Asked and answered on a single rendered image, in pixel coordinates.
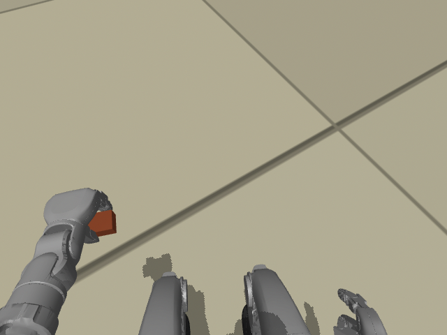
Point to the left robot arm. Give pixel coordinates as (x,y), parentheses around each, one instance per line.
(36,301)

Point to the small box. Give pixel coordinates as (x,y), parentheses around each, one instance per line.
(103,223)

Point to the left robot hand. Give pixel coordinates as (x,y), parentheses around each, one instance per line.
(78,205)

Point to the right robot hand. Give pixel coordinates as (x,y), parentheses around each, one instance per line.
(367,320)

